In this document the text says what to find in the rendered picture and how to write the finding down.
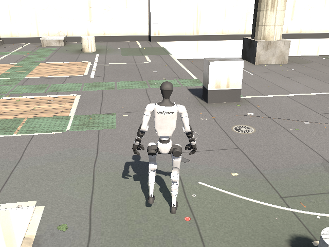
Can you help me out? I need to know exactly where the right robot upper arm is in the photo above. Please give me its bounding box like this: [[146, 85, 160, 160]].
[[177, 104, 191, 133]]

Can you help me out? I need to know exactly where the robot left forearm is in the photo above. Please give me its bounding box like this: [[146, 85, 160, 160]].
[[134, 124, 145, 145]]

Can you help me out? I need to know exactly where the robot head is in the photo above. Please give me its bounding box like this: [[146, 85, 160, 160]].
[[157, 81, 175, 107]]

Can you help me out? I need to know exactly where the left robot upper arm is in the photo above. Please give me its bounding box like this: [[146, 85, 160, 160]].
[[140, 103, 155, 132]]

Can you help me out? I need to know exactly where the left robot hand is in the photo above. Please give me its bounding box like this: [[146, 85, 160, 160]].
[[132, 144, 144, 155]]

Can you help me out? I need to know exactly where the right robot hand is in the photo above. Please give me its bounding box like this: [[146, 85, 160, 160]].
[[185, 144, 197, 155]]

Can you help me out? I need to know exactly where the left robot foot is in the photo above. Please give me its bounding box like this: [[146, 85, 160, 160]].
[[148, 195, 155, 204]]

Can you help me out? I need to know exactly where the robot right forearm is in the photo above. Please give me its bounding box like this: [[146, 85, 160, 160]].
[[186, 125, 196, 145]]

